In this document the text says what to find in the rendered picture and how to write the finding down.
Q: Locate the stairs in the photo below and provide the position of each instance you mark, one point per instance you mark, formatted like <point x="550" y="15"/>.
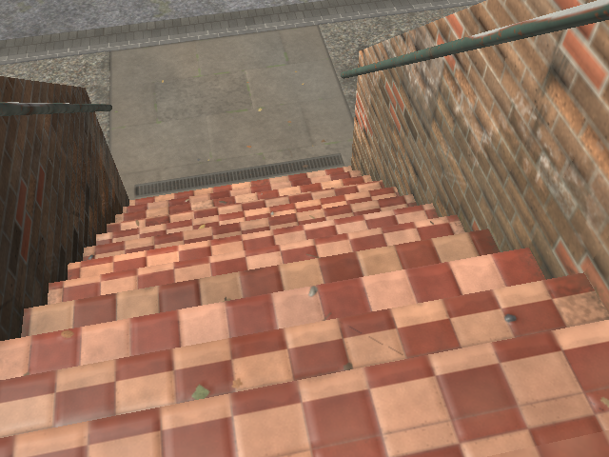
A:
<point x="207" y="292"/>

